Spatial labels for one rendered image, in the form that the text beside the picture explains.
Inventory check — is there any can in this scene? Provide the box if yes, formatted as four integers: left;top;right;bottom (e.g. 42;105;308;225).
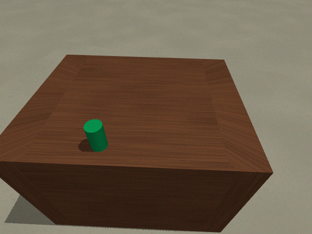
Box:
83;119;108;152

